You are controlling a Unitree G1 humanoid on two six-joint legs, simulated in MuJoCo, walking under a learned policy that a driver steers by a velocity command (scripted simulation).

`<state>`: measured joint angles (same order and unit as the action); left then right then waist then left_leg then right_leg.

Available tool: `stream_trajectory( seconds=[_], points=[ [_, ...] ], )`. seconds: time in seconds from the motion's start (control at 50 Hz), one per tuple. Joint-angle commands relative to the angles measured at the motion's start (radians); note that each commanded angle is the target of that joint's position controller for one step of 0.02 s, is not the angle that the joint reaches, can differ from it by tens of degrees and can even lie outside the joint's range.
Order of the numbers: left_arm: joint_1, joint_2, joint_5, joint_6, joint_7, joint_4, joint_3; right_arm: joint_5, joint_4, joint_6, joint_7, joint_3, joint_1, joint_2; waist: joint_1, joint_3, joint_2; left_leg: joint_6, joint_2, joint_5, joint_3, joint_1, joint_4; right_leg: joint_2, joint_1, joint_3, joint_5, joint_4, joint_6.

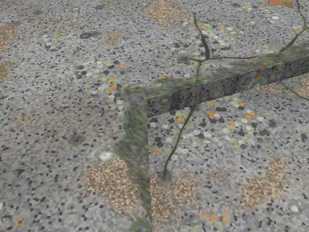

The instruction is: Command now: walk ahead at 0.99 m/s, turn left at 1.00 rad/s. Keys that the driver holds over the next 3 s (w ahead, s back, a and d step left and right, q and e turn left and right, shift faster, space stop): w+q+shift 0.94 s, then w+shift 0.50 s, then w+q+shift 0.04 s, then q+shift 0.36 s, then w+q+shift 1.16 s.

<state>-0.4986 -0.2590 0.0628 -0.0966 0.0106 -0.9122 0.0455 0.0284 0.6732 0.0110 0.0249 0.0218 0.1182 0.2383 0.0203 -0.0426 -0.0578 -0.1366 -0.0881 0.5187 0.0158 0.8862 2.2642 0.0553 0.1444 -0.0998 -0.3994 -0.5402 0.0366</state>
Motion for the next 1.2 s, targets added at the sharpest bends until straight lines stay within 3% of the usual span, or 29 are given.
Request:
stream_trajectory(
  seconds=[0.02,0.1,0.14,0.2,0.22,0.24,0.28,0.32,0.36,0.38,0.42,0.44,0.48,0.5,0.52,0.58,0.64,0.68,0.72,0.76,0.78,0.82,0.9,0.98,1.06,1.12,1.14,1.16,1.2],
  points=[
    [0.088,-0.027,-0.013,-0.035,-0.018,0.016,-0.034,-0.017,-0.215,0.013,-0.038,-0.053,-0.175,-0.058,-0.133,0.251,0.033,-0.024,0.099,-0.122,-0.094,0.203,-0.261,-0.348,0.279,0.174,0.156,0.417,-0.092],
    [-0.02,-0.071,-0.036,-0.023,-0.003,-0.021,-0.037,0.0,-0.228,0.022,-0.039,-0.075,-0.233,-0.083,-0.084,0.196,0.073,-0.039,0.055,-0.086,0.218,-0.055,-0.576,-0.236,0.232,-0.122,1.109,0.399,-0.098],
    [-0.034,-0.122,-0.045,-0.02,0.042,-0.034,-0.02,-0.007,-0.224,0.006,-0.034,-0.073,-0.136,-0.097,-0.188,0.005,0.138,-0.129,0.08,-0.219,0.051,-0.171,-0.761,-0.299,-0.039,-0.145,1.416,0.222,-0.141],
    [-0.016,-0.187,-0.036,0.026,0.07,0.07,0.022,-0.01,-0.129,-0.002,-0.022,-0.024,0.02,0.049,-0.219,-0.076,0.121,-0.165,-0.039,0.125,0.043,-0.548,-1.101,-0.324,0.049,-0.073,1.789,-0.271,-0.091],
    [0.047,-0.236,-0.042,0.033,0.056,0.118,0.046,-0.021,-0.104,-0.013,-0.007,0.002,0.172,0.081,-0.309,-0.131,0.056,-0.222,0.005,0.048,-0.094,-0.856,-1.318,-0.263,0.303,-0.052,1.447,-0.731,-0.128],
    [0.199,-0.177,-0.058,0.037,0.01,0.223,0.036,-0.056,-0.072,-0.006,0.031,0.033,0.166,0.125,-0.321,-0.185,-0.253,-0.324,0.131,-0.127,-0.46,-1.066,-1.558,-0.044,0.687,-0.068,0.329,-1.131,-0.181],
    [0.482,-0.105,-0.026,0.008,-0.026,0.401,0.017,-0.016,-0.058,-0.026,0.091,0.049,0.119,0.116,-0.272,-0.009,0.022,-0.305,0.193,-0.35,-0.669,-0.719,-1.508,-0.092,0.821,0.254,-0.163,-1.298,-0.145],
    [0.391,0.019,-0.023,0.024,-0.043,0.461,-0.029,0.047,-0.059,-0.069,0.119,0.025,-0.041,0.048,-0.034,0.162,0.226,-0.111,0.204,-0.294,-0.632,-0.212,-1.396,-0.176,0.707,0.45,-0.367,-1.003,-0.055],
    [0.122,0.004,-0.025,0.057,-0.017,0.428,-0.03,0.068,-0.152,-0.102,0.118,0.011,-0.378,0.059,0.237,0.128,0.341,-0.035,0.049,-0.165,-0.248,0.207,-1.349,-0.068,0.202,0.099,-0.033,-0.559,-0.11],
    [0.0,-0.028,-0.046,0.07,0.0,0.391,-0.018,0.057,-0.148,-0.113,0.104,0.021,-0.383,0.09,0.283,0.026,0.302,-0.048,-0.006,-0.133,-0.14,0.234,-1.388,-0.02,-0.084,-0.104,0.277,-0.29,-0.162],
    [-0.291,-0.034,-0.098,0.079,0.043,0.257,0.003,0.035,-0.14,-0.121,0.055,0.025,-0.36,0.068,0.348,-0.211,0.16,-0.054,-0.094,0.081,-0.098,0.232,-1.019,-0.116,-0.602,-0.002,0.713,-0.027,-0.131],
    [-0.401,-0.015,-0.077,0.081,0.064,0.173,0.006,0.035,-0.176,-0.122,0.026,0.01,-0.392,0.013,0.39,-0.199,0.247,-0.038,-0.122,0.154,-0.003,0.129,-0.701,-0.141,-0.616,-0.037,0.826,0.144,-0.086],
    [-0.282,0.049,0.014,0.042,0.041,0.13,-0.03,-0.021,-0.266,-0.11,-0.008,-0.034,-0.415,-0.142,0.259,-0.128,0.123,-0.036,-0.164,0.114,-0.025,0.249,0.004,-0.275,-0.541,0.11,0.926,0.059,-0.002],
    [-0.096,-0.033,0.089,0.008,0.019,0.187,-0.026,-0.041,-0.327,-0.111,-0.002,-0.043,-0.234,-0.183,0.051,-0.15,0.205,-0.029,-0.084,0.105,-0.149,0.426,0.231,-0.435,-0.572,0.37,1.274,-0.109,0.056],
    [-0.014,-0.136,0.102,-0.013,0.006,0.224,0.017,-0.038,-0.291,-0.092,0.018,-0.046,-0.054,-0.172,-0.041,-0.197,0.209,-0.029,-0.02,0.077,-0.214,0.552,0.404,-0.607,-0.601,0.591,0.935,0.008,0.162],
    [0.031,-0.114,-0.011,-0.065,-0.006,0.13,0.024,0.037,-0.325,-0.014,0.023,-0.037,-0.284,-0.11,-0.084,0.113,0.009,-0.021,0.097,0.136,-0.183,0.776,0.449,-0.673,-0.281,0.563,0.078,0.367,0.141],
    [0.155,-0.03,-0.019,-0.061,-0.01,0.071,-0.009,-0.016,-0.38,-0.003,-0.035,-0.028,-0.411,-0.068,-0.131,0.386,-0.032,-0.015,0.132,0.025,-0.106,0.388,-0.242,-0.413,0.284,0.064,0.028,0.555,-0.021],
    [0.146,-0.068,-0.03,-0.033,0.014,0.058,0.0,-0.009,-0.385,0.022,-0.047,-0.029,-0.391,-0.084,-0.106,0.315,0.016,-0.015,0.132,-0.066,0.051,0.112,-0.465,-0.31,0.327,-0.148,0.344,0.607,-0.014],
    [0.034,-0.167,-0.052,-0.011,0.024,0.048,0.025,0.003,-0.324,0.016,-0.055,-0.041,-0.305,-0.099,-0.084,0.113,0.032,-0.069,0.026,0.048,0.252,-0.208,-0.756,-0.288,0.122,-0.241,1.38,0.407,0.037],
    [0.046,-0.345,-0.035,0.007,0.026,0.104,0.074,-0.029,-0.231,0.021,-0.038,-0.001,0.018,-0.03,-0.198,-0.182,0.265,-0.085,-0.073,0.18,0.205,-0.367,-0.876,-0.385,-0.17,-0.192,2.129,-0.069,0.06],
    [0.077,-0.344,-0.067,0.018,0.002,0.154,0.083,-0.026,-0.199,0.01,-0.025,0.032,0.166,0.068,-0.257,-0.292,0.323,-0.142,-0.125,0.219,0.043,-0.626,-1.042,-0.39,-0.055,-0.139,2.194,-0.416,0.075],
    [0.366,-0.123,-0.037,-0.025,-0.091,0.38,0.046,-0.035,-0.171,0.016,-0.011,0.115,0.145,0.281,-0.197,-0.277,-0.156,-0.333,0.128,0.136,-0.983,-0.891,-1.776,0.018,0.685,0.076,0.244,-1.21,-0.027],
    [0.339,0.026,0.0,-0.015,-0.057,0.442,-0.033,0.012,-0.023,-0.042,0.016,0.078,0.186,0.149,-0.015,0.124,0.098,-0.223,0.124,-0.143,-0.719,-0.553,-1.743,-0.083,0.888,0.183,-0.044,-1.224,-0.038],
    [0.381,-0.064,-0.018,0.043,-0.026,0.503,-0.038,0.0,-0.008,-0.097,0.001,0.061,0.033,0.151,0.086,0.227,0.088,-0.183,0.059,-0.075,-0.401,-0.17,-1.977,-0.145,0.605,0.113,-0.24,-0.662,-0.063],
    [0.116,-0.096,-0.077,0.046,-0.033,0.351,0.001,-0.009,0.027,-0.148,-0.026,0.093,0.055,0.234,0.124,-0.086,0.056,-0.14,0.009,-0.64,-0.254,-0.384,-1.913,-0.075,-0.129,0.059,0.367,-0.242,-0.07],
    [-0.229,-0.199,-0.081,0.051,0.007,0.235,0.068,0.006,-0.006,-0.144,-0.048,0.098,-0.045,0.208,0.367,-0.217,0.12,-0.005,-0.038,-0.794,-0.173,-0.558,-1.087,-0.081,-0.36,-0.004,0.398,0.021,-0.012],
    [-0.258,-0.178,-0.04,0.046,0.003,0.178,0.057,0.034,-0.045,-0.146,-0.046,0.054,-0.071,0.039,0.299,-0.127,0.246,0.0,-0.104,-0.061,-0.196,-0.273,-0.753,-0.154,-0.441,0.118,0.299,-0.055,-0.053],
    [-0.122,-0.146,0.01,0.031,-0.005,0.226,0.029,-0.006,-0.112,-0.148,-0.035,0.013,0.122,-0.068,0.085,-0.103,0.361,-0.016,-0.112,-0.053,-0.306,-0.059,-0.621,-0.331,-0.43,0.581,0.336,0.027,-0.039],
    [0.184,-0.068,0.003,0.024,-0.016,0.295,0.035,-0.006,-0.058,-0.113,-0.031,0.022,0.219,0.046,-0.052,-0.014,0.141,0.019,0.036,-0.264,-0.167,-0.084,-0.699,-0.419,-0.153,0.807,-0.23,0.327,0.148]
  ],
)
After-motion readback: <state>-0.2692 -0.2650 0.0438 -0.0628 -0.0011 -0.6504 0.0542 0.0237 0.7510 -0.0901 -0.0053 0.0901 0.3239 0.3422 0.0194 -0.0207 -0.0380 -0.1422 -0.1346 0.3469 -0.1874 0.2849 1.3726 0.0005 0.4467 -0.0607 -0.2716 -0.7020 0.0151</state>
